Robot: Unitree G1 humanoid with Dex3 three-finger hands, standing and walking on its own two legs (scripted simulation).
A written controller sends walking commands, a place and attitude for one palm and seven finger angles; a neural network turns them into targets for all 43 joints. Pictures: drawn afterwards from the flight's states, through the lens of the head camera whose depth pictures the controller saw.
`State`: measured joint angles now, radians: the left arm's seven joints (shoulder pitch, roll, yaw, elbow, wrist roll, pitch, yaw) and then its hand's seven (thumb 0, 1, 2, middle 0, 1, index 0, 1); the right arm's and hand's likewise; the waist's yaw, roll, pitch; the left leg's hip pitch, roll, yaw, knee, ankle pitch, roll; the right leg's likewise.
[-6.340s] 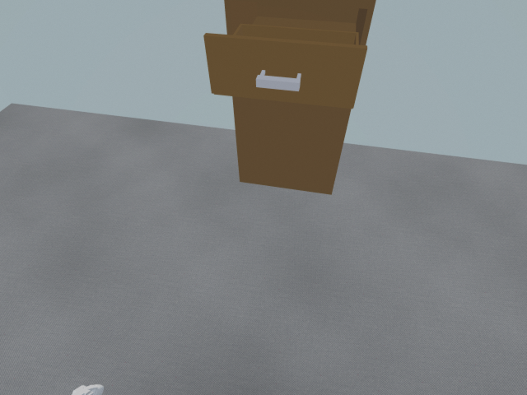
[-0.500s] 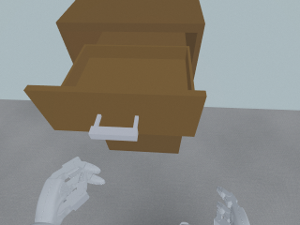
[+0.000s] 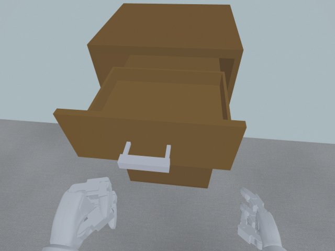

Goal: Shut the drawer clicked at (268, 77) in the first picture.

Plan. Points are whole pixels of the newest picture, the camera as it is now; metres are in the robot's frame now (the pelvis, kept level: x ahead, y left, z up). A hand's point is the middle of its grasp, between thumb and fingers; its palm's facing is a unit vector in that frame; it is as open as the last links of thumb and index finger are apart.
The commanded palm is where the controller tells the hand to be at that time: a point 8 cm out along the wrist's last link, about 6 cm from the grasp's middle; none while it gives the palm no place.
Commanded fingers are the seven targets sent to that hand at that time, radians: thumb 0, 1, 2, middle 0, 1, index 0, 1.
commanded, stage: raise the hand and make a fist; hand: left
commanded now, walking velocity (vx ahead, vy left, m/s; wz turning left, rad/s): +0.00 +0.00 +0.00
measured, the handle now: (146, 155) +0.33 +0.09 +0.06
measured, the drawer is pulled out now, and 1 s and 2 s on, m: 0.30 0.30 0.30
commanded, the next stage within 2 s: bring the fist close to the handle in 0.60 s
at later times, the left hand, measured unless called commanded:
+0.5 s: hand (115, 210) +0.16 +0.10 +0.15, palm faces -0.03 -1.00 -0.06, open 3.3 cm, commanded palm +0.12 +0.15 +0.16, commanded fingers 0.00 0.90 0.90 -1.40 -1.60 -1.40 -1.60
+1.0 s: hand (132, 209) +0.17 +0.08 +0.13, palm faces -0.04 -1.00 -0.03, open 3.3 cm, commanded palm +0.14 +0.13 +0.13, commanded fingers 0.00 0.90 0.90 -1.40 -1.60 -1.40 -1.60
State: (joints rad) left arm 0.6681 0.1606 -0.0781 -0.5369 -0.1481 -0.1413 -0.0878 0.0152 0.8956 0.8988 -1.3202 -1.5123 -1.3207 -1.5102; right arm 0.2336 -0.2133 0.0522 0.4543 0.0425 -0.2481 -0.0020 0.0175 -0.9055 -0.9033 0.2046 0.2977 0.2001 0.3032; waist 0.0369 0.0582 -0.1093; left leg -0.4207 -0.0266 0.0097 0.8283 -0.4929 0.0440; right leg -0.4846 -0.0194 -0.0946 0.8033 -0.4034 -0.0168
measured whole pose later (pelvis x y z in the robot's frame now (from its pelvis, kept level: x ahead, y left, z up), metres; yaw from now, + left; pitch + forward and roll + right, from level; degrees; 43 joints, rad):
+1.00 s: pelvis -0.01 -0.02 +0.01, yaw +0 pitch +3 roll +0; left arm 0.59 0.14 -0.11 -0.49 -0.14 -0.10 -0.06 0.01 0.89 0.90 -1.40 -1.60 -1.40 -1.60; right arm 0.26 -0.24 0.05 0.49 0.04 -0.25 0.00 0.02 -0.91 -0.90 0.21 0.30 0.20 0.30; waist 0.03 0.06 -0.07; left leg -0.36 -0.01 0.00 0.76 -0.45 0.01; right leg -0.43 0.00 -0.11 0.76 -0.38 -0.05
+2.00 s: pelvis -0.01 -0.02 -0.02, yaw -1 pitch +11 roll +0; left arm 0.32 0.08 -0.19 -0.14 -0.06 -0.26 0.08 0.02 0.90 0.90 -1.40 -1.60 -1.40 -1.60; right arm 0.26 -0.24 0.03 0.46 0.01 -0.10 0.02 0.02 -0.91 -0.90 0.20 0.30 0.20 0.30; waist -0.01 0.04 -0.10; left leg -0.59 -0.02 0.02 0.92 -0.51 0.02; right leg -0.68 -0.01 -0.09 0.92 -0.43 -0.05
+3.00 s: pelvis -0.03 -0.01 -0.01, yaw +0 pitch +10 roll +0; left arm -0.18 0.09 -0.13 0.34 -0.09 -0.28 0.12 -0.03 0.85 0.97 -1.40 -1.60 -1.40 -1.60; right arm 0.22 -0.24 0.04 0.58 0.02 -0.07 0.01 0.02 -0.91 -0.90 0.20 0.30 0.20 0.30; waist -0.04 0.03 -0.06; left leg -0.59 -0.03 0.02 0.87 -0.45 0.03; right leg -0.67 -0.03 -0.08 0.86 -0.37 -0.04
